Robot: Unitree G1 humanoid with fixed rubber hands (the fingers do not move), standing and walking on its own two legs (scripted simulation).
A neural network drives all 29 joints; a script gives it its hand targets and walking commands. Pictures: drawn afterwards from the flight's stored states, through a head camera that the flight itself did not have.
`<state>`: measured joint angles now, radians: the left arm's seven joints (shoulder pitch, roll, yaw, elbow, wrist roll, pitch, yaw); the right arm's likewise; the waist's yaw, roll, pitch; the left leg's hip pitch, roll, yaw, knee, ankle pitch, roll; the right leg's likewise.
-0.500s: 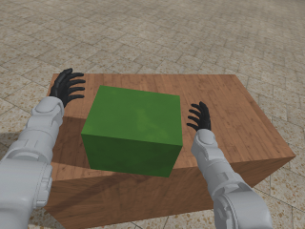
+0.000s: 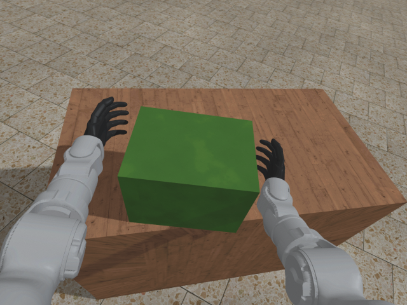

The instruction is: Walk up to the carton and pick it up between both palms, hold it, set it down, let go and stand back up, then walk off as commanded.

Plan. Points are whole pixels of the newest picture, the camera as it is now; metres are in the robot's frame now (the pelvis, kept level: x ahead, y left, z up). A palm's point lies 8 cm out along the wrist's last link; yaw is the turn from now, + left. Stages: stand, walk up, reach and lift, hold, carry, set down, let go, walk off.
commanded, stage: reach and lift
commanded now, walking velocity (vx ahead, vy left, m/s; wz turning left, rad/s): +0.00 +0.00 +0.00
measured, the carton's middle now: (190, 171) +0.41 -0.01 +0.00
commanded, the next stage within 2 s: none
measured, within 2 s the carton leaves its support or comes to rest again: leaves its support in 1.96 s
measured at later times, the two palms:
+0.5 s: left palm (107, 134) +0.44 +0.16 +0.09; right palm (275, 174) +0.37 -0.18 +0.05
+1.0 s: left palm (118, 128) +0.45 +0.14 +0.10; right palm (278, 176) +0.36 -0.19 +0.05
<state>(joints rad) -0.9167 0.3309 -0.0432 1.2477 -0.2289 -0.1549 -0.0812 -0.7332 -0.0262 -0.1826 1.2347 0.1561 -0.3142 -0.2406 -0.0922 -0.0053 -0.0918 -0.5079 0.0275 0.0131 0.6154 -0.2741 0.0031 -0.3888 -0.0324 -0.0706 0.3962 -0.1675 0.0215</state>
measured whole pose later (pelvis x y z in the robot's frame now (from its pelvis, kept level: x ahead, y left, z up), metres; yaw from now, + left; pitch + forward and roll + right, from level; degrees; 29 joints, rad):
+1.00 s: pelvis +0.01 -0.03 +0.01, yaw +1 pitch +7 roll -2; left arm -0.90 0.27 0.31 1.25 0.27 -0.23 -0.16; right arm -0.61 0.13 -0.38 1.09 -0.18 -0.45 -0.27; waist -0.09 -0.04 -0.06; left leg -0.36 0.03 0.01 0.46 -0.22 0.01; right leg -0.30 -0.03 -0.07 0.37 -0.18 0.03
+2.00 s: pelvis +0.00 -0.05 +0.01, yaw +1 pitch +4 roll +0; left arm -0.84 0.24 0.32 1.22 0.27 -0.19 -0.14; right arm -0.54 0.13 -0.31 1.01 -0.18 -0.40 -0.27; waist -0.09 -0.04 -0.05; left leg -0.28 0.02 0.01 0.37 -0.15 -0.01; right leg -0.26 -0.03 -0.07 0.34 -0.15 0.02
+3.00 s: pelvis -0.01 -0.05 +0.02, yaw +1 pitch -5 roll +0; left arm -0.69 0.13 0.32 0.51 0.29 0.45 -0.13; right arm -0.57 0.01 -0.10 0.66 -0.01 0.09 -0.18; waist -0.09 -0.04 -0.05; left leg -0.07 0.02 0.02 0.28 -0.12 -0.01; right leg -0.07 -0.03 -0.07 0.29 -0.14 0.02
